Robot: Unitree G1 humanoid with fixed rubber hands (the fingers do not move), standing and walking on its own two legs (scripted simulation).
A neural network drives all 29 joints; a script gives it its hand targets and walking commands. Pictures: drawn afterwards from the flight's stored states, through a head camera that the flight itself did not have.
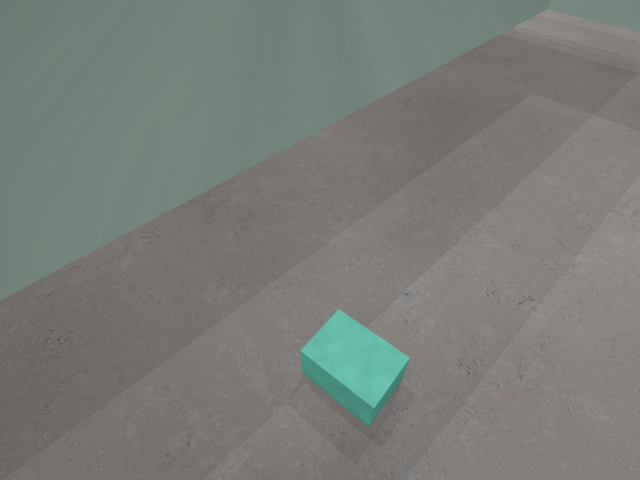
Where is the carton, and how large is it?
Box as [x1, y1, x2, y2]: [300, 309, 409, 426]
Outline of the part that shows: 338,309 300,351 302,372 368,426 400,381 409,357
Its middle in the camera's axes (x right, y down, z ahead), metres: +0.10 +0.38 +1.20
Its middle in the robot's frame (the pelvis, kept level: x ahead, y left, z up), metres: +0.58 -0.08 -0.68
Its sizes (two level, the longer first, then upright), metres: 0.265 0.188 0.160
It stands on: the floor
